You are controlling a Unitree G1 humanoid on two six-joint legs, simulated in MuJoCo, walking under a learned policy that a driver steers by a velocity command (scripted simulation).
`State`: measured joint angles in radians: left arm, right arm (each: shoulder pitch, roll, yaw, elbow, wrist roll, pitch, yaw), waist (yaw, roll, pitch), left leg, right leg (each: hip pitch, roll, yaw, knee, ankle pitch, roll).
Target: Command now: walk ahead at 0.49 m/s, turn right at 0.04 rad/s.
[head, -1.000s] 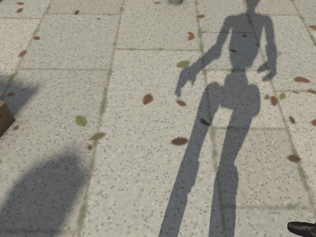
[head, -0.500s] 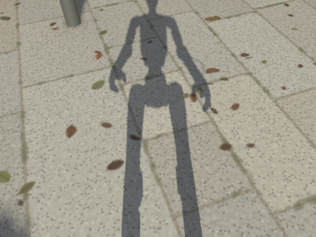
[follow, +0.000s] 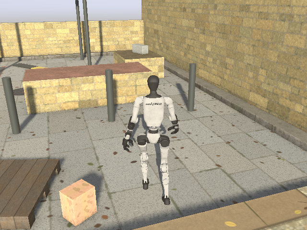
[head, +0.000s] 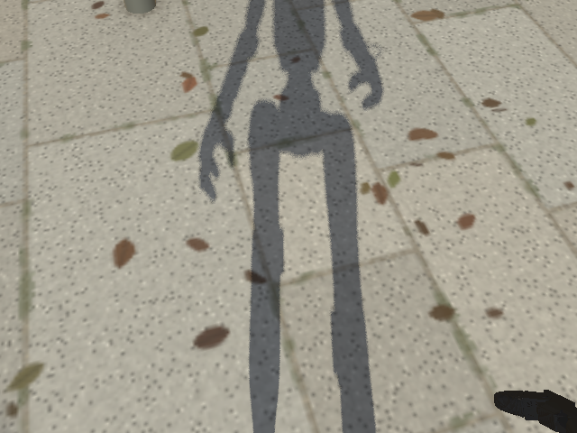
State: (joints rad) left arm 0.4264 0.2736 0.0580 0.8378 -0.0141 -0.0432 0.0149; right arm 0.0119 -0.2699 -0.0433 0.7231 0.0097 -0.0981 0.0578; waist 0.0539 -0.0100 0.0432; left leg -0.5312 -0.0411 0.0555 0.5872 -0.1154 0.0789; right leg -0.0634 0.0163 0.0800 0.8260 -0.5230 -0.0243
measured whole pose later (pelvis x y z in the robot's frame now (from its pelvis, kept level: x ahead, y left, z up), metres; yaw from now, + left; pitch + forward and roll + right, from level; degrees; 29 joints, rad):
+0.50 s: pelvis +0.29 -0.04 +0.01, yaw +8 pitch +2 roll +0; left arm 0.02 0.25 0.03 0.67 0.01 -0.11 -0.02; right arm 0.40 -0.30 -0.06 0.88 0.02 -0.05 0.00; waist -0.09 0.01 0.04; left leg -0.16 -0.03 -0.10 0.76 -0.48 0.03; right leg -0.47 -0.01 0.00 0.54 -0.11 -0.02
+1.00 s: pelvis +0.53 +0.06 +0.00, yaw +25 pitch +1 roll -2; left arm 0.29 0.31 0.08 0.86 -0.01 -0.05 0.01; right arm 0.07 -0.30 -0.07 0.64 0.02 -0.01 0.04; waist 0.05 0.01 0.07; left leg -0.52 0.00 0.05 0.66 -0.15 0.09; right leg -0.06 -0.11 -0.19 0.77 -0.49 0.06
